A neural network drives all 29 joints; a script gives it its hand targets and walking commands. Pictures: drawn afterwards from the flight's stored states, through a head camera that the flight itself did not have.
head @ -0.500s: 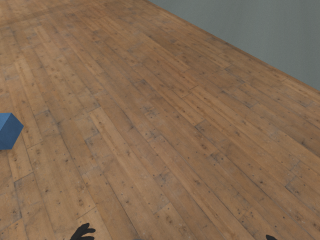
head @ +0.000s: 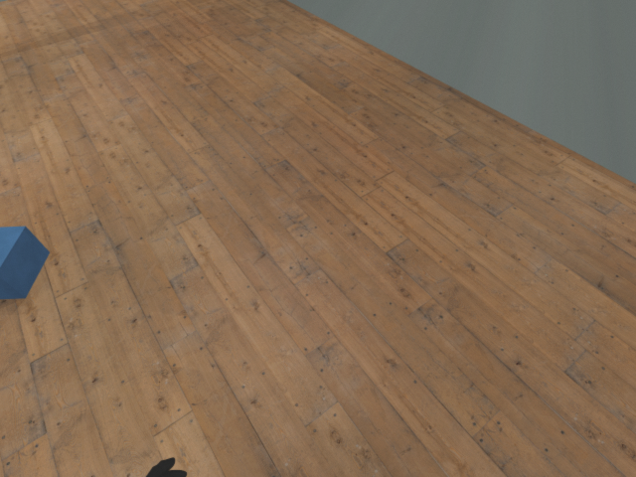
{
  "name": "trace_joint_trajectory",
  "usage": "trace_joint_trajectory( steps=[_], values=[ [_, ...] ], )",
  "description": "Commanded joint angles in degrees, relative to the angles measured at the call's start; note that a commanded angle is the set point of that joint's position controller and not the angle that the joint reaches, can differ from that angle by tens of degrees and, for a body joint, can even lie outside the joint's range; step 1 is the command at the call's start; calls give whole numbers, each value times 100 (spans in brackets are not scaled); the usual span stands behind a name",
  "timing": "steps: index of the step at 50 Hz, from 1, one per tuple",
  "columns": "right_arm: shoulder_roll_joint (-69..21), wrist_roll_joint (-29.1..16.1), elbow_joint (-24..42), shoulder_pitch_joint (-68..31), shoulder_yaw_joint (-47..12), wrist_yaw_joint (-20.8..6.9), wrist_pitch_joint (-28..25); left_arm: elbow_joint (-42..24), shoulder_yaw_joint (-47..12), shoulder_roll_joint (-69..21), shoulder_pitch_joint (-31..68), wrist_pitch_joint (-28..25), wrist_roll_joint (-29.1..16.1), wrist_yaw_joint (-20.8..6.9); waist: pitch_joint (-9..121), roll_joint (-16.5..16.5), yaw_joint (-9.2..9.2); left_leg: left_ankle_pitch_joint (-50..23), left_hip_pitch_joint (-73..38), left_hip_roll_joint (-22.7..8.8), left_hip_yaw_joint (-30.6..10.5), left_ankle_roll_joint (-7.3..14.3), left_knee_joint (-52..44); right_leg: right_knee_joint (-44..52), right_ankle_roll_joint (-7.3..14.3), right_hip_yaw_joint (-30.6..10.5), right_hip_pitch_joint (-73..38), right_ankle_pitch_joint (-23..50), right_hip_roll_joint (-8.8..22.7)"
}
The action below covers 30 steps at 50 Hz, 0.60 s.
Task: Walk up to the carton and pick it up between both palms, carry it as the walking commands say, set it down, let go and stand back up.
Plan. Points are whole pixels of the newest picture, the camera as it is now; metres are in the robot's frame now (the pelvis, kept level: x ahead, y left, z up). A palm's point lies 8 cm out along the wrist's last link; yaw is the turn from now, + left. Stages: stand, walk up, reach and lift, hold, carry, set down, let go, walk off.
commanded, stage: stand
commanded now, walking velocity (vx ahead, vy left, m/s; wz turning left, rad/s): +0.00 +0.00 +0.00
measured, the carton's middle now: (2, 263) +0.89 +1.28 -0.68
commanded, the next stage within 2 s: walk up in 0.22 s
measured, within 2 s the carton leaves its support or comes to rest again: neither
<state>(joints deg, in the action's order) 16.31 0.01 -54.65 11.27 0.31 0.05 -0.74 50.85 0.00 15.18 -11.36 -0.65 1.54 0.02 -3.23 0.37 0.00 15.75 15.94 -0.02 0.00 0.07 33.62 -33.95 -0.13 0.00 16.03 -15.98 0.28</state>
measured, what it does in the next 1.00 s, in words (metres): steps to the left: left foot, then right foot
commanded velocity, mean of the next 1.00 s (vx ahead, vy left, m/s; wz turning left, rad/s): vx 0.00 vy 0.00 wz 0.00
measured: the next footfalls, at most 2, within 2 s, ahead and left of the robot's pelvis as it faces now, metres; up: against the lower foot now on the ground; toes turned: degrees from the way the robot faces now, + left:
left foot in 0.74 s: +0.10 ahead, +0.23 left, +0.00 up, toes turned +9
right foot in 1.00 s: +0.19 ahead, +0.02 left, +0.00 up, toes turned +9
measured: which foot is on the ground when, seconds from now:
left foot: down 0.00-0.44, up 0.46-0.72, down 0.74-0.98, up 1.00-1.00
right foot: down 0.00-0.72, up 0.74-0.98, down 1.00-1.00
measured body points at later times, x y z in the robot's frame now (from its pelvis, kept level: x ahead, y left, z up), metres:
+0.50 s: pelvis +0.00 +0.01 +0.01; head +0.01 +0.00 +0.46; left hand +0.08 +0.28 -0.12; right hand +0.09 -0.27 -0.13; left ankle +0.02 +0.13 -0.71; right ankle +0.03 -0.12 -0.73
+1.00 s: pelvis +0.08 +0.11 +0.00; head +0.11 +0.10 +0.44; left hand +0.11 +0.45 -0.10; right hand +0.23 -0.19 -0.11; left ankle +0.06 +0.23 -0.73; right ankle +0.15 +0.01 -0.73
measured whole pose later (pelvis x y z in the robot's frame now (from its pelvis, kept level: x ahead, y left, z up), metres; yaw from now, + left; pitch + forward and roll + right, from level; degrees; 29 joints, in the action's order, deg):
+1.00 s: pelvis +0.08 +0.11 +0.00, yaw +11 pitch +0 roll +0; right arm 24.3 0.0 -47.2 13.0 5.3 -7.1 1.9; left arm 53.0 1.5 25.4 -10.6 -5.3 1.6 0.0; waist -3.0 1.5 0.2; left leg 20.1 18.4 0.4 -2.3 2.2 37.7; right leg -34.6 0.4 3.2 21.2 -21.0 -0.1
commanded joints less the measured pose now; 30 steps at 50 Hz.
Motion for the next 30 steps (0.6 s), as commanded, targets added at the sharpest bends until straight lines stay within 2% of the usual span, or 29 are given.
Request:
trace_joint_trajectory(
  steps=[1,20,21,22,23,24,25,26,27,28,30],
  values=[
    [1358,63,82,-482,264,36,-236,77,333,1440,441,-219,-132,41,321,-126,-6,-582,-322,-568,-743,239,-1150,1104,287,-611,-423,515,601],
    [1373,56,-110,-475,242,32,-233,295,314,1453,389,-203,-144,40,262,-124,-17,-669,-431,-613,-768,197,-1384,1308,241,-605,-544,558,617],
    [2128,213,796,-448,604,-310,-53,-117,804,2452,-310,-385,-109,71,692,229,-384,451,1285,-535,-1491,634,-497,803,584,-520,-1834,-864,703],
    [1913,237,1059,-857,596,-476,55,46,940,2671,-833,-455,-111,109,450,-322,-593,1071,2651,-215,-841,300,-37,1650,898,-1081,-2661,-1823,1378],
    [1692,289,1207,-912,593,-549,126,-27,1025,2908,-806,-499,-73,147,320,-1229,-552,1007,2955,-252,-410,175,1585,2532,1307,-2230,-2296,-2197,2663],
    [1837,332,1211,-743,642,-599,178,-283,981,2814,-364,-527,-85,159,187,-711,-287,887,2767,-667,-550,2,2324,2522,1444,-2218,-1646,-1945,2935],
    [1930,295,1161,-457,717,-684,203,-441,950,2625,-38,-550,-85,168,230,-425,-45,722,2470,-760,-687,-80,2548,2426,1370,-1803,-1333,-1630,2719],
    [1916,285,1164,-298,770,-753,226,-455,926,2517,134,-572,-53,165,307,-317,104,535,2249,-828,-706,-140,2509,2283,1212,-1227,-1200,-1141,2420],
    [1841,248,1181,-99,796,-802,257,-453,933,2535,260,-595,4,160,436,-603,221,419,1968,-831,-539,-165,2459,2236,1106,-736,-1131,-723,2201],
    [1764,210,1210,-28,810,-853,273,-464,947,2566,325,-600,45,153,461,-838,234,339,1772,-839,-371,-197,2293,2191,1064,-354,-1016,-463,2044],
    [1671,154,1299,-112,827,-911,285,-459,978,2647,375,-604,94,126,390,-1138,213,289,1482,-867,-122,-215,1725,2097,1037,78,-771,-420,1901]
  ],
)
